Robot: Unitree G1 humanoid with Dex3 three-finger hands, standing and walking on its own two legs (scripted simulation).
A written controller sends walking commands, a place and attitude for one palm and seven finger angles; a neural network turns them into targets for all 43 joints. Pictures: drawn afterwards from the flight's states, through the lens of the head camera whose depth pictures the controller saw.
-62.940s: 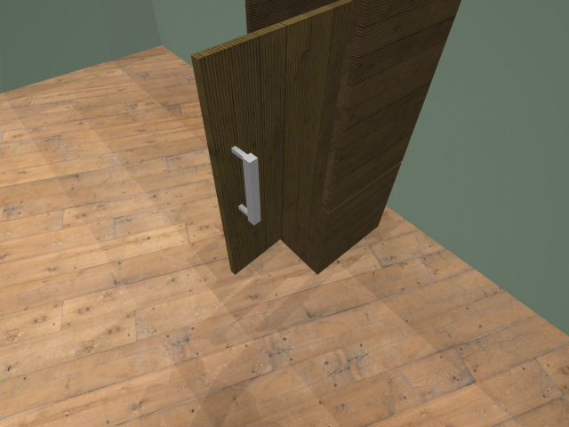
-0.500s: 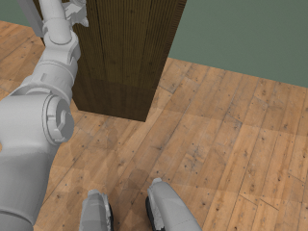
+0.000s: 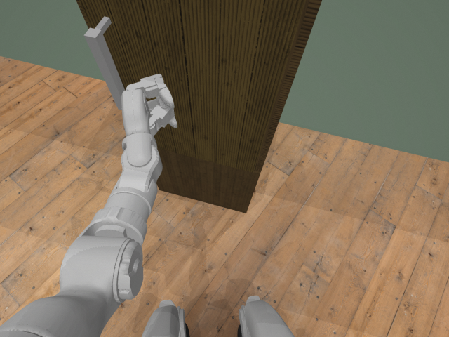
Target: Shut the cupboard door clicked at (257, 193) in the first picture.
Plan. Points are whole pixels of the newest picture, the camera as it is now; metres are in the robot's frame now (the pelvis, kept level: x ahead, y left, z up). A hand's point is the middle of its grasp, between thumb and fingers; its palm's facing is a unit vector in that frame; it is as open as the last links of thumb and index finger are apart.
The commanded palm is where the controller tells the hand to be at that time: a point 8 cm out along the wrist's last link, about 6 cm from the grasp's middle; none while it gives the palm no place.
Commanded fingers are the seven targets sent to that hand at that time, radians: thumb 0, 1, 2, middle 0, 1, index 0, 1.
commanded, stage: pull the fist back off the door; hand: left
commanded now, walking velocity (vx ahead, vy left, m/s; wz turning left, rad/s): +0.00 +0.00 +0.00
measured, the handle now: (115, 68) +0.61 +0.15 +0.06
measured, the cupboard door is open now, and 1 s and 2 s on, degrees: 0 0 0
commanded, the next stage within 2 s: draw the hand back to the body in 0.02 s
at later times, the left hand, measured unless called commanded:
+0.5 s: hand (127, 136) +0.41 +0.10 +0.12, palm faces +0.09 -1.00 -0.04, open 3.1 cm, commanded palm +0.36 +0.16 +0.13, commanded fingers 0.00 0.90 0.90 -1.30 -1.50 -1.30 -1.50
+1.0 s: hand out of the picture +0.27 +0.20 +0.19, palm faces +0.22 -0.94 -0.27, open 3.7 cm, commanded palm +0.23 +0.25 +0.21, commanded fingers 0.00 0.90 0.90 -0.64 -0.78 -0.64 -0.78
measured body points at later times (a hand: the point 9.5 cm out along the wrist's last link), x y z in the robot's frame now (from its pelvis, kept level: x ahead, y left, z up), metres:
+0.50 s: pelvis +0.00 -0.01 +0.04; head +0.06 -0.03 +0.49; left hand +0.40 +0.16 +0.13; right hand +0.07 -0.26 -0.09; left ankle +0.02 +0.13 -0.65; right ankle -0.01 -0.12 -0.65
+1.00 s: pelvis +0.01 +0.00 +0.08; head +0.00 -0.03 +0.53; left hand +0.26 +0.25 +0.21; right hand +0.22 -0.21 +0.00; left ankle +0.02 +0.13 -0.65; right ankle -0.01 -0.12 -0.65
